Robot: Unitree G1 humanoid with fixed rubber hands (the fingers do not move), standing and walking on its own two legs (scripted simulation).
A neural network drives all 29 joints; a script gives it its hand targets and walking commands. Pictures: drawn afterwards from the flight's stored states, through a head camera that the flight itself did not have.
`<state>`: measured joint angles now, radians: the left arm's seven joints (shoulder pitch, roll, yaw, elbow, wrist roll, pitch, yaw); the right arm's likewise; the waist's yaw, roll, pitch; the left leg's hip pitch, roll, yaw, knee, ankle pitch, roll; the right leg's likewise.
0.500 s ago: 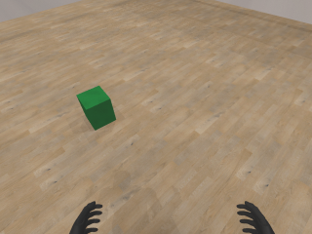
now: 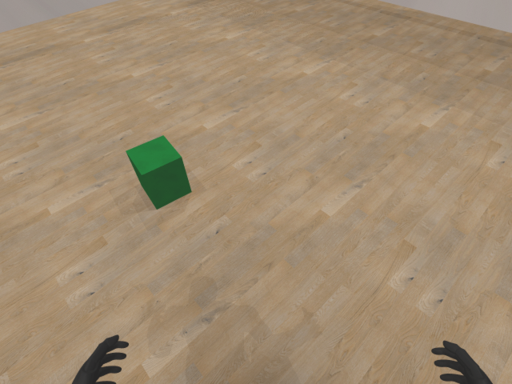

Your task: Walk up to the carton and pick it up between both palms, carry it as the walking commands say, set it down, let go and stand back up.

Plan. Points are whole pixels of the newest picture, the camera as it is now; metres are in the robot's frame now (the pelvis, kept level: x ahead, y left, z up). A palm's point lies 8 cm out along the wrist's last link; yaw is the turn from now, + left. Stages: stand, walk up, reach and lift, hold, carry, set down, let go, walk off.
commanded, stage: stand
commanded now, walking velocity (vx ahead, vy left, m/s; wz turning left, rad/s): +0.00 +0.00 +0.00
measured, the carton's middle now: (160, 172) +1.18 +0.55 -0.62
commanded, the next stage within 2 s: walk up in 1.38 s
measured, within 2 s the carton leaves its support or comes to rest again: neither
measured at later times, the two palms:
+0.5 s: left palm out of the picture +0.13 +0.30 -0.07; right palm out of the picture +0.12 -0.31 -0.08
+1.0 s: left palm out of the picture +0.10 +0.30 -0.07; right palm out of the picture +0.09 -0.31 -0.08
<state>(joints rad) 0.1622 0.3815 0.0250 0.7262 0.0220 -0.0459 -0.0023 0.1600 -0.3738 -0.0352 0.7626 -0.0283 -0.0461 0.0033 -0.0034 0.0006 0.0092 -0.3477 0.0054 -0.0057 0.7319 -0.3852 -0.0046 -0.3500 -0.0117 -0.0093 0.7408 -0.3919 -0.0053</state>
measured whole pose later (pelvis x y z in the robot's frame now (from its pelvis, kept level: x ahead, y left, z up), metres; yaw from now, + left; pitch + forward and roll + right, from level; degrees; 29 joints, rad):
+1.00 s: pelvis -0.01 +0.00 +0.03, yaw +0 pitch -3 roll +0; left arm 0.08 0.39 -0.01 1.03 0.01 -0.02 0.00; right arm 0.10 -0.39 -0.01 1.06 -0.02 -0.03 0.00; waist 0.00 0.00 0.04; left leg -0.14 0.01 -0.01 0.37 -0.19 -0.02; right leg -0.14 -0.01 -0.02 0.39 -0.21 0.00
